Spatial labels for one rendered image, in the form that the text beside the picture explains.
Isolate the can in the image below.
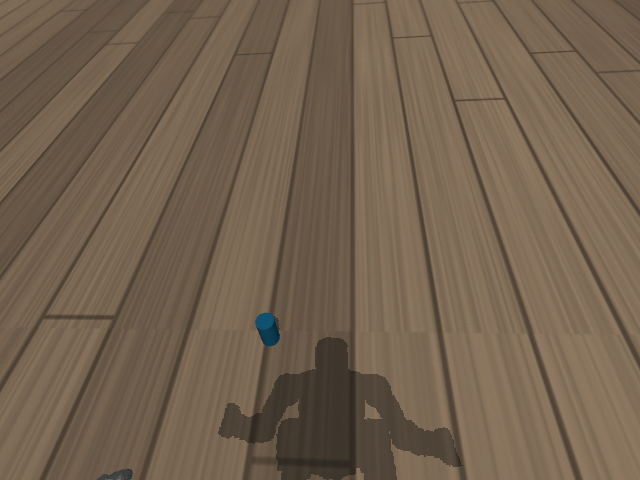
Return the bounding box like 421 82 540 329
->
255 313 280 346

